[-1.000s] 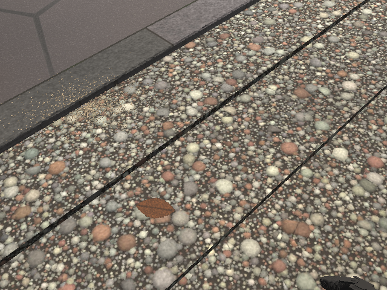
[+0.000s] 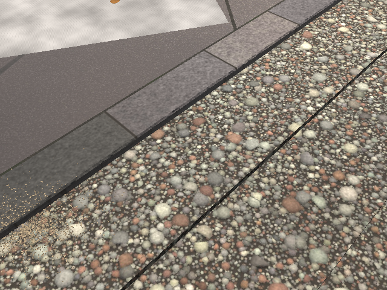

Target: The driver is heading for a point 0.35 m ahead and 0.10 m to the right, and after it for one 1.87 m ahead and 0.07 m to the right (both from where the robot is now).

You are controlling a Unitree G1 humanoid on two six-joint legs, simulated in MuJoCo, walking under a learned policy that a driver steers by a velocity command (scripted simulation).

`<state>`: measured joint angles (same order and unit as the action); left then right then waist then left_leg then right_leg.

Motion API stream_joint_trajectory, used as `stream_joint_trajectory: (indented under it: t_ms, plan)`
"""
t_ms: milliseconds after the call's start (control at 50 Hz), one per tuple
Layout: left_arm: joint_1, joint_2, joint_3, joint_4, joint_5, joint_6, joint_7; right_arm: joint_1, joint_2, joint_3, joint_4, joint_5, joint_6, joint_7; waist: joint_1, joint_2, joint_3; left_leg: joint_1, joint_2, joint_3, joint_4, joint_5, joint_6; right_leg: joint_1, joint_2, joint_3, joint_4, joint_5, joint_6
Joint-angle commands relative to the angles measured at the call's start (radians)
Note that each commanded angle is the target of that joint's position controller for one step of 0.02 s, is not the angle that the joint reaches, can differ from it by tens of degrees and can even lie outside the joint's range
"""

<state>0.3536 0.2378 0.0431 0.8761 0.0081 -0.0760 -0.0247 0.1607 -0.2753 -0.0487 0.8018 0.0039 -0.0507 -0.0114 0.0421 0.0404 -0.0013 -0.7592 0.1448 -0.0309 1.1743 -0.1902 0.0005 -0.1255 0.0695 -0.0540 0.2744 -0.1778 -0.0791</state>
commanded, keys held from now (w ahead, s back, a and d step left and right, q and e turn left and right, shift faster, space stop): w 0.16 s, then w+e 0.10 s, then e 0.14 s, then no key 0.60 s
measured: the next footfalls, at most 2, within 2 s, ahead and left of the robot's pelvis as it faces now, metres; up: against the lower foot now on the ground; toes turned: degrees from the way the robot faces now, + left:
left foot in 0.24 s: +0.37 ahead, +0.14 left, +0.03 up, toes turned -6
right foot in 0.68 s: +0.38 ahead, -0.10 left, +0.03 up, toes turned -10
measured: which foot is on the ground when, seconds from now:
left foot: up 0.00-0.22, down 0.24-1.00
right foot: down 0.00-0.26, up 0.28-0.66, down 0.68-1.00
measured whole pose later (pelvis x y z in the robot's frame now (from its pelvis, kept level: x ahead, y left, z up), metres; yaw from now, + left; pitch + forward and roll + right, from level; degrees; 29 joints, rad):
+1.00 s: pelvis +0.32 +0.01 +0.02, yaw -9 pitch -1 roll +0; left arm 0.10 0.20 0.03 0.84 0.01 0.00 0.02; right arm 0.14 -0.25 -0.03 1.01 -0.01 -0.01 -0.03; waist -0.02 0.00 0.02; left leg -0.21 0.06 0.02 0.49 -0.28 -0.03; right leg -0.26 0.03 -0.03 0.47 -0.20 -0.03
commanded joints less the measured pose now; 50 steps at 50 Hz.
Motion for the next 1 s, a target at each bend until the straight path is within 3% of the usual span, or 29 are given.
stream_joint_trajectory:
  t_ms: [20,100,160,200,220,240,260,280,300,320,340,360,380,440,520,620,660,680,700,720,740,760,820,860,900,920,940,960,1000]
  plan:
    - [-0.022,0.143,0.027,-0.058,-0.001,-0.009,0.016,-0.049,-0.026,0.002,-0.067,-0.006,-0.011,0.003,-0.020,-0.090,0.031,-0.077,0.018,0.008,-0.128,0.114,-0.015,0.012,-0.269,0.162,-0.132,0.321,-0.140]
    - [0.062,0.160,0.027,-0.027,-0.011,0.006,0.022,-0.194,0.002,0.017,-0.110,0.006,-0.029,0.022,0.032,-0.096,0.052,-0.035,-0.032,0.066,-0.353,0.166,-0.004,0.089,-0.278,0.129,-0.141,0.338,-0.125]
    - [0.096,0.162,0.026,-0.007,-0.016,0.020,0.024,-0.262,-0.003,0.017,-0.141,0.017,-0.041,0.043,0.039,-0.122,0.072,-0.005,-0.072,0.096,-0.471,0.109,0.023,0.176,-0.311,0.129,-0.122,0.367,-0.123]
    - [0.075,0.170,0.027,-0.007,-0.019,0.025,0.030,-0.221,-0.034,0.003,-0.144,0.017,-0.051,0.052,-0.016,-0.164,0.035,0.132,-0.116,0.102,-0.534,0.055,0.052,0.192,-0.320,0.141,-0.054,0.556,-0.104]
    - [0.047,0.180,0.029,-0.011,-0.020,0.027,0.034,-0.132,-0.065,-0.013,-0.123,0.013,-0.055,0.051,-0.078,-0.186,-0.023,0.274,-0.153,0.118,-0.572,0.058,0.069,0.185,-0.304,0.128,0.034,0.723,-0.086]
    - [0.021,0.169,0.024,-0.022,-0.017,0.027,0.040,0.037,-0.121,-0.041,-0.072,0.007,-0.055,0.043,-0.158,-0.174,-0.122,0.513,-0.167,0.112,-0.603,0.084,0.098,0.119,-0.253,0.095,0.205,0.795,-0.055]
    - [0.024,0.128,0.010,-0.057,-0.008,0.020,0.043,0.222,-0.209,-0.068,-0.033,-0.014,-0.053,0.027,-0.210,-0.077,-0.276,0.881,0.029,-0.125,-0.600,0.068,0.173,-0.144,-0.182,0.054,0.507,0.559,-0.004]
    - [0.118,0.015,-0.018,-0.065,-0.011,0.003,0.040,0.294,-0.263,-0.081,-0.012,-0.029,-0.046,0.023,-0.169,0.211,-0.442,1.140,0.279,-0.604,-0.768,-0.047,0.313,-0.458,-0.010,0.081,0.856,-0.217,0.057]
    - [0.056,0.130,0.016,-0.045,-0.023,-0.010,0.032,0.247,-0.168,-0.052,-0.032,-0.030,-0.048,0.016,-0.191,0.155,-0.398,1.077,0.274,-0.658,-0.830,0.017,0.295,-0.546,-0.024,0.227,1.023,-0.365,0.066]
    - [-0.004,0.160,0.032,-0.075,-0.041,-0.010,0.031,0.149,-0.129,-0.038,-0.042,-0.021,-0.047,0.007,-0.153,0.128,-0.233,0.922,0.263,-0.452,-0.823,0.159,0.263,-0.598,-0.067,0.199,1.063,-0.331,0.069]
    - [-0.035,0.147,0.032,-0.080,-0.036,-0.003,0.038,0.082,-0.088,-0.028,-0.043,-0.014,-0.048,0.003,-0.113,0.060,-0.165,0.790,0.219,-0.304,-0.833,0.271,0.237,-0.566,-0.121,0.156,1.022,-0.274,0.069]
    - [-0.035,0.135,0.041,-0.076,-0.029,0.014,0.045,0.035,-0.051,-0.021,-0.034,-0.010,-0.053,0.006,-0.076,0.039,-0.100,0.665,0.176,-0.187,-0.864,0.335,0.214,-0.509,-0.153,0.143,0.971,-0.243,0.074]
    - [-0.007,0.120,0.047,-0.072,-0.034,0.036,0.049,-0.004,-0.032,-0.018,-0.030,-0.019,-0.058,0.008,-0.038,0.061,-0.076,0.566,0.150,-0.107,-0.896,0.340,0.194,-0.424,-0.174,0.143,0.944,-0.223,0.077]
    - [0.010,0.073,0.049,-0.084,-0.030,0.081,0.058,-0.042,-0.060,-0.027,-0.009,-0.029,-0.065,0.008,0.002,0.052,-0.021,0.437,0.136,0.013,-0.960,0.404,0.226,-0.358,-0.159,0.119,0.866,-0.179,0.095]
    - [-0.091,0.039,0.027,-0.126,-0.005,0.090,0.046,-0.048,-0.111,-0.042,0.017,-0.018,-0.039,-0.011,-0.016,0.049,-0.051,0.458,0.114,0.115,-0.959,0.429,0.229,-0.278,-0.149,0.072,0.542,-0.028,0.105]
    - [-0.164,0.088,0.037,-0.157,0.000,0.095,0.025,-0.033,-0.148,-0.048,0.057,0.005,-0.007,-0.012,-0.030,0.052,-0.073,0.545,0.149,0.079,-0.883,0.293,0.199,-0.209,-0.128,0.053,0.350,0.010,0.081]
    - [-0.142,0.104,0.046,-0.145,0.008,0.090,0.023,-0.026,-0.115,-0.036,0.074,0.017,0.004,-0.011,-0.014,0.032,-0.068,0.524,0.096,0.087,-0.792,0.137,0.138,-0.099,-0.095,0.024,0.190,0.085,0.042]
    - [-0.129,0.148,0.058,-0.149,0.011,0.086,0.030,0.027,-0.071,-0.021,0.093,0.001,0.005,-0.009,-0.023,-0.040,-0.077,0.489,0.043,0.120,-0.711,0.032,0.076,-0.012,-0.152,0.096,0.123,0.272,0.016]
    - [-0.152,0.225,0.067,-0.174,0.020,0.087,0.045,0.085,-0.023,-0.005,0.091,-0.035,0.000,-0.002,-0.088,-0.235,-0.108,0.385,-0.063,0.184,-0.541,-0.215,0.001,0.084,-0.321,0.284,0.124,0.545,-0.055]
    - [-0.180,0.149,0.042,-0.174,0.030,0.085,0.047,0.086,-0.007,0.005,0.091,-0.021,0.007,-0.012,-0.072,-0.296,-0.152,0.367,-0.092,0.120,-0.516,-0.315,-0.034,0.048,-0.387,0.377,0.077,0.357,-0.177]
    - [-0.198,0.110,0.035,-0.172,0.024,0.078,0.042,0.020,-0.066,-0.005,0.079,-0.009,0.019,-0.020,-0.048,-0.239,-0.121,0.363,-0.086,0.089,-0.492,-0.314,-0.038,0.008,-0.353,0.382,0.039,0.204,-0.179]
    - [-0.213,0.102,0.030,-0.160,0.023,0.069,0.041,-0.014,-0.075,-0.009,0.076,-0.005,0.030,-0.024,-0.049,-0.228,-0.105,0.351,-0.082,0.064,-0.485,-0.294,-0.034,-0.004,-0.332,0.364,0.026,0.142,-0.154]
    - [-0.301,0.106,0.025,-0.157,0.014,0.052,0.045,0.015,-0.070,-0.010,0.114,-0.013,0.049,-0.028,-0.087,-0.183,-0.099,0.456,-0.062,0.018,-0.536,-0.206,-0.033,-0.081,-0.298,0.287,0.039,0.215,-0.109]
    - [-0.306,0.089,0.020,-0.134,0.001,0.052,0.043,0.043,-0.055,-0.003,0.147,-0.019,0.042,-0.020,-0.107,-0.140,-0.111,0.576,-0.074,0.033,-0.699,0.022,-0.026,-0.104,-0.236,0.211,0.061,0.175,-0.060]
    - [-0.271,0.086,0.020,-0.107,0.004,0.056,0.038,0.014,-0.105,-0.005,0.147,-0.022,0.044,-0.015,-0.067,-0.086,-0.069,0.594,-0.033,0.005,-0.769,0.127,-0.005,-0.114,-0.171,0.171,0.078,-0.014,-0.003]
    - [-0.253,0.079,0.022,-0.107,0.007,0.063,0.040,-0.013,-0.144,-0.018,0.166,-0.004,0.045,-0.015,-0.026,0.031,-0.018,0.500,-0.048,0.019,-0.752,0.008,0.021,-0.093,-0.126,0.124,0.070,-0.058,0.017]
    - [-0.268,0.091,0.022,-0.094,0.014,0.065,0.042,-0.037,-0.095,-0.009,0.162,-0.001,0.041,-0.013,-0.045,0.016,-0.006,0.476,-0.058,0.022,-0.769,-0.027,0.024,-0.061,-0.122,0.122,0.095,-0.035,0.027]
    - [-0.273,0.089,0.024,-0.089,0.008,0.063,0.044,-0.041,-0.072,-0.003,0.171,-0.008,0.037,-0.015,-0.045,0.011,-0.009,0.486,-0.057,0.021,-0.777,-0.008,0.014,-0.054,-0.121,0.116,0.111,0.018,0.024]
    - [-0.272,0.086,0.025,-0.073,0.003,0.064,0.046,-0.044,-0.080,-0.004,0.186,-0.012,0.029,-0.017,-0.048,-0.002,-0.028,0.519,-0.058,0.017,-0.778,0.070,0.002,-0.035,-0.120,0.104,0.137,0.152,0.017]
Keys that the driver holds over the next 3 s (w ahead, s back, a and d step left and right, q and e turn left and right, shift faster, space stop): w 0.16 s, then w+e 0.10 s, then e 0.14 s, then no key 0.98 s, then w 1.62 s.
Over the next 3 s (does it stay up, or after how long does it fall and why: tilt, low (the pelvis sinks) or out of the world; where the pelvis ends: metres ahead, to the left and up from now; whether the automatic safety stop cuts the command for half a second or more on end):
stays up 1.06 -0.12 0.06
